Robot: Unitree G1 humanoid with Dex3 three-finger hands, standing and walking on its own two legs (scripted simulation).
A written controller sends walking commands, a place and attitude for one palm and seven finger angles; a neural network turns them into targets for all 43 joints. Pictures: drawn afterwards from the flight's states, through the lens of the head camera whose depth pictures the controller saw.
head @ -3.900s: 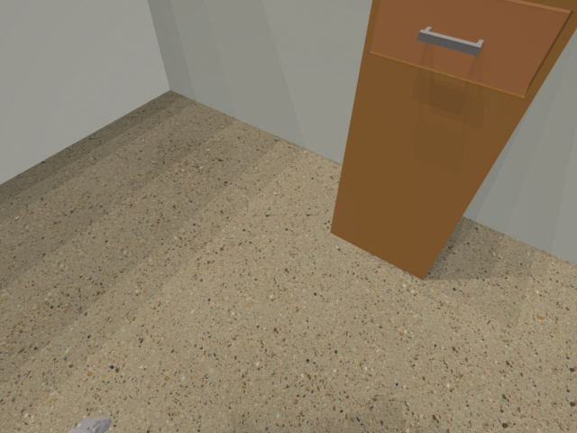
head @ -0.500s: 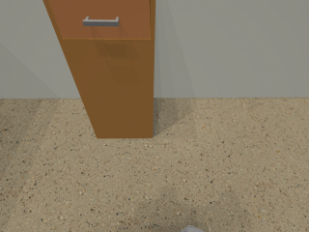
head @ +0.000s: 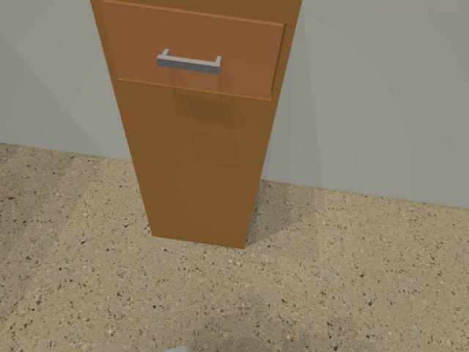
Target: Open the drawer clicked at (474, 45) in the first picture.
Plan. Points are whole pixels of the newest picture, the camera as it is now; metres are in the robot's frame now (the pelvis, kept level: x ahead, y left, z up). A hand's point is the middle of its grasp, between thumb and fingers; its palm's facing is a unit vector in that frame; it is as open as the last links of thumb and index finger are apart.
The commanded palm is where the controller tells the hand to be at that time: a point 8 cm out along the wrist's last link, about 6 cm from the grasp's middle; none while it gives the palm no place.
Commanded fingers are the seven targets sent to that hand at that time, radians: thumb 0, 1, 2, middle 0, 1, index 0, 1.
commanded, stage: take the last steps up to it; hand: left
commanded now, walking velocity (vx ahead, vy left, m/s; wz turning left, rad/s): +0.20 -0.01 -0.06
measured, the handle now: (190, 60) +0.66 +0.18 +0.16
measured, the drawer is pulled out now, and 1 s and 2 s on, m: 0.00 0.00 0.00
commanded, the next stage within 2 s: come to a stop and stand still in 0.14 s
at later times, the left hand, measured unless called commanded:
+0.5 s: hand (160, 313) +0.22 +0.17 -0.16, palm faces -0.02 -0.97 -0.24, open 7.3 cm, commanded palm none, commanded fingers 0.00 0.90 0.90 -0.20 -0.30 -0.20 -0.30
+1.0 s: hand out of the picture +0.11 +0.24 -0.16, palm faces +0.04 -0.98 -0.19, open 7.4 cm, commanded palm none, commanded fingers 0.00 0.90 0.90 -0.20 -0.30 -0.20 -0.30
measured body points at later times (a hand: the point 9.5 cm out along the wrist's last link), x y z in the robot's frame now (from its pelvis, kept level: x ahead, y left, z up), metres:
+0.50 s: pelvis +0.14 -0.01 +0.01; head +0.17 -0.03 +0.45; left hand +0.22 +0.22 -0.14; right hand +0.09 -0.21 -0.16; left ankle +0.08 +0.10 -0.70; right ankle +0.18 -0.12 -0.72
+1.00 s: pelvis +0.11 +0.05 +0.02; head +0.12 +0.08 +0.47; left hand +0.11 +0.30 -0.14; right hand +0.15 -0.19 -0.11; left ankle +0.10 +0.14 -0.72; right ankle +0.07 -0.09 -0.66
